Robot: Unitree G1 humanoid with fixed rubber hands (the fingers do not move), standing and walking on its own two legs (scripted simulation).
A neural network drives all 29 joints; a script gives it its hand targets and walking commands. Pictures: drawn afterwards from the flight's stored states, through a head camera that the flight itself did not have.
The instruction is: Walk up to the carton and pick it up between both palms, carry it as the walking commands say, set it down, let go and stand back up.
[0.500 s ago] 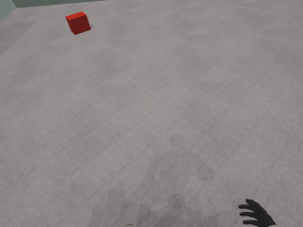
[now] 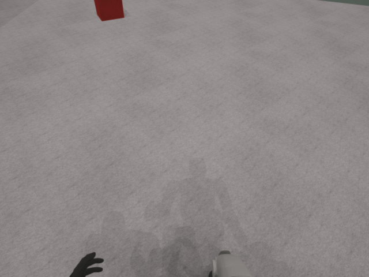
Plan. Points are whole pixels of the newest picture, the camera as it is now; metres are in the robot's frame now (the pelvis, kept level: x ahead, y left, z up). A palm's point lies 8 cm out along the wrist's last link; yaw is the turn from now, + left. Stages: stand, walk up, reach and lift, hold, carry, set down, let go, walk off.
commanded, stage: walk up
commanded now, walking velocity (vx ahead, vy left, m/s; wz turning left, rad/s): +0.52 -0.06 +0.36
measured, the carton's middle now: (108, 6) +3.08 +0.61 -0.67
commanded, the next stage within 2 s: none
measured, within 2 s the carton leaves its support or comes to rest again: neither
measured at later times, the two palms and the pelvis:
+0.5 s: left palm (80, 248) +0.25 +0.24 -0.12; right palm (256, 162) +0.46 -0.26 -0.12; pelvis +0.31 -0.02 +0.00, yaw +8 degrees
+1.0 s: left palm (74, 131) +0.62 +0.33 -0.13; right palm (229, 138) +0.55 -0.19 -0.11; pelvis +0.55 +0.07 +0.01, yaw +9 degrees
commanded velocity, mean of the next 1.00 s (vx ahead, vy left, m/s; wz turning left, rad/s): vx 0.50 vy -0.04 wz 0.18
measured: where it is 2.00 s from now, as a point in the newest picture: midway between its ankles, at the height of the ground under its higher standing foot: (146, 148)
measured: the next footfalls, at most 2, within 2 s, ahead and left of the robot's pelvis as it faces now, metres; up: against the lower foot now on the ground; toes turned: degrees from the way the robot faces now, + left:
right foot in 0.22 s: +0.34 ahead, -0.13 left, +0.00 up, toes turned -2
left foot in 0.68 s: +0.55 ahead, +0.17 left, +0.00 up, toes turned +14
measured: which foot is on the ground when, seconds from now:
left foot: down 0.00-0.24, up 0.26-0.66, down 0.68-1.00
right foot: up 0.00-0.20, down 0.22-0.70, up 0.72-1.00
